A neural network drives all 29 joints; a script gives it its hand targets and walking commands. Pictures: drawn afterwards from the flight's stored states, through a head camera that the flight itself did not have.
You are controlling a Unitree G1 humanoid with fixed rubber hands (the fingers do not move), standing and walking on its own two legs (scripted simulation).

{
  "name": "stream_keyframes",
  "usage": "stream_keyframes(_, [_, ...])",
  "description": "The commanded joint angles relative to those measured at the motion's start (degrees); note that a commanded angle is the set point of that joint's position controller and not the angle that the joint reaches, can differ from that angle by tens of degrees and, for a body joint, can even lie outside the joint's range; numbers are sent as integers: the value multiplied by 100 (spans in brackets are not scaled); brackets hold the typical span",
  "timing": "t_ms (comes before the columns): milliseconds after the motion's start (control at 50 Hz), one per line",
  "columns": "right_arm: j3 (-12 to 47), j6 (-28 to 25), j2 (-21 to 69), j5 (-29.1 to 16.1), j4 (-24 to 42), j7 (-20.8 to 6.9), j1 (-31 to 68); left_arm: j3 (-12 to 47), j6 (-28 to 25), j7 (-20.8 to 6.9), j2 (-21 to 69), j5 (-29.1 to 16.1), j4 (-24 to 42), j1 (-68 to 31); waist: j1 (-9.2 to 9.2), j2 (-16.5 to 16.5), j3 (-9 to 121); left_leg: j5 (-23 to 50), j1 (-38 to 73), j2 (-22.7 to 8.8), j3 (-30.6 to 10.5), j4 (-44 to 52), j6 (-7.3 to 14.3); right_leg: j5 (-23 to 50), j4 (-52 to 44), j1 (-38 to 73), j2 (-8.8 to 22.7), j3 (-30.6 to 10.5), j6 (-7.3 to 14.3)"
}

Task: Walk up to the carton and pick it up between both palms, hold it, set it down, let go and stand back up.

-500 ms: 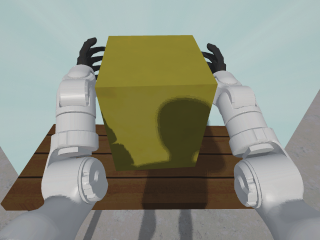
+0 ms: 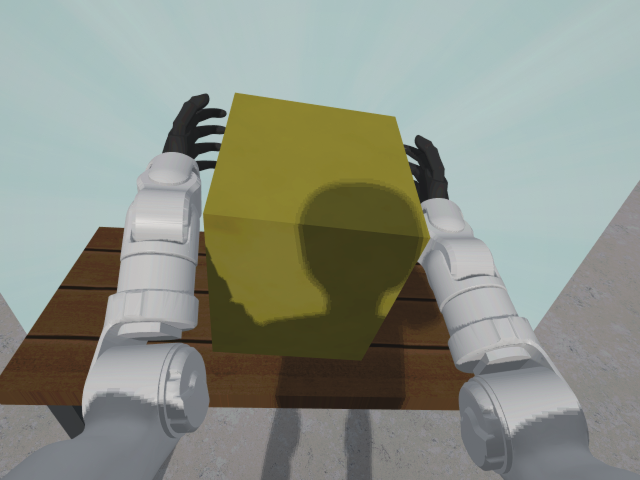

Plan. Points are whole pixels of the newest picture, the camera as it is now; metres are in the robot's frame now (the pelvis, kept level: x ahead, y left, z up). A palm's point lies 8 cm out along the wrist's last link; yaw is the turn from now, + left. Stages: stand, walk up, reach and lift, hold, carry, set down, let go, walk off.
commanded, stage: set down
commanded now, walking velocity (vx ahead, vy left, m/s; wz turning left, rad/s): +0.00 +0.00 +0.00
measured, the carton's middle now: (302, 235) +0.39 +0.01 +0.17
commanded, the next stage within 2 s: none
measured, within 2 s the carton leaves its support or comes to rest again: neither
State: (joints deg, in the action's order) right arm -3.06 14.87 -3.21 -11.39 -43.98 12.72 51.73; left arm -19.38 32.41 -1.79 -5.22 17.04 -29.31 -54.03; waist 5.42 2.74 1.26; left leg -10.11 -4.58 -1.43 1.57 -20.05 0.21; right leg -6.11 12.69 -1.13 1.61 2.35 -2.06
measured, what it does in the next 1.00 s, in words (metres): stands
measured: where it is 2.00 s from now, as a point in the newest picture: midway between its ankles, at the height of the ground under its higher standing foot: outside the picture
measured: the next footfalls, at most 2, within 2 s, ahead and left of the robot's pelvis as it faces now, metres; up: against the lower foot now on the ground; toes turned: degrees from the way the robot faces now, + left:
none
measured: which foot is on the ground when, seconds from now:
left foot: down 0.00-1.00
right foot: down 0.00-1.00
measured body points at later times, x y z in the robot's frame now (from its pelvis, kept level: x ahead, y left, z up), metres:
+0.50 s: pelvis +0.02 +0.00 +0.00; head +0.00 +0.04 +0.45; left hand +0.46 +0.15 +0.22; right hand +0.43 -0.15 +0.19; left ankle +0.02 +0.11 -0.75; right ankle +0.02 -0.14 -0.75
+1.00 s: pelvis +0.01 +0.00 +0.00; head +0.01 +0.04 +0.45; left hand +0.47 +0.14 +0.18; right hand +0.42 -0.15 +0.16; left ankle +0.02 +0.11 -0.75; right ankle +0.02 -0.14 -0.75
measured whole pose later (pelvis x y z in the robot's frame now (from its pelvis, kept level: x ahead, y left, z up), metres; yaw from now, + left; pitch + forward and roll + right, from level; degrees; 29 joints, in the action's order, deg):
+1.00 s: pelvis +0.01 +0.00 +0.00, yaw +0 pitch -4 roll -1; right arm -10.1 7.9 2.1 -0.4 -46.5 13.2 46.7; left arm -20.4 19.5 -4.5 -6.4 17.0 -42.9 -53.9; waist 5.9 4.1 -2.8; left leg -11.1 -4.6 -1.4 1.6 -20.0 0.3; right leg -6.5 11.7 -0.7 1.6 2.4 -2.1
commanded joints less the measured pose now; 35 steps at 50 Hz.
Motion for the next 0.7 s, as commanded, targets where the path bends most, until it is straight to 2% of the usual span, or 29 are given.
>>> stream_keyframes(0, [151,-658,2935,604,794,-572,4620,1446,-398,-1226,3279,-625,-606,-3705,435,-267,1469,302,470,406,135,519,-60,-203,-145,735,-477,308,80])
stream_keyframes(60, [-116,-873,2956,882,855,-615,4910,1518,-570,-1233,3303,-715,-808,-3980,480,-305,1575,-27,281,385,168,615,-62,-419,-116,772,-488,364,78])
stream_keyframes(100, [-54,-1011,3055,938,991,-635,5068,1718,-713,-1173,3401,-837,-758,-4177,484,-406,1887,206,368,366,164,537,-122,-239,-51,797,-508,388,83])
stream_keyframes(160, [154,-1161,3238,888,1159,-623,5139,2066,-897,-1057,3567,-1022,-643,-4254,507,-535,2427,782,667,352,134,340,-237,210,-3,792,-542,417,85])
stream_keyframes(240, [332,-1226,3317,855,1149,-557,4749,2223,-1003,-1012,3645,-1057,-672,-3890,566,-592,2589,1379,892,359,122,186,-316,779,5,936,-549,417,77])
stream_keyframes(380, [729,-1170,3429,674,1365,-381,4091,2161,-994,-1131,3571,-958,-566,-3081,549,-478,2613,2336,942,426,167,15,-380,2086,135,1539,-544,324,-29])
stream_keyframes(480, [986,-1200,3527,581,1767,-307,4012,2168,-994,-1193,3587,-934,-425,-2836,489,-472,2800,2668,916,459,200,-65,-416,2779,234,1793,-527,288,-88])
stream_keyframes(580, [962,-1219,3549,672,1872,-274,3935,2087,-1027,-1265,3491,-884,-517,-2776,479,-419,2810,2477,783,480,244,-4,-374,2992,264,1885,-465,271,-121])
stream_keyframes(680, [700,-1261,3502,897,1739,-298,3950,1887,-1095,-1337,3384,-782,-945,-2842,463,-365,2554,1985,572,473,300,131,-321,2593,180,1772,-435,270,-111])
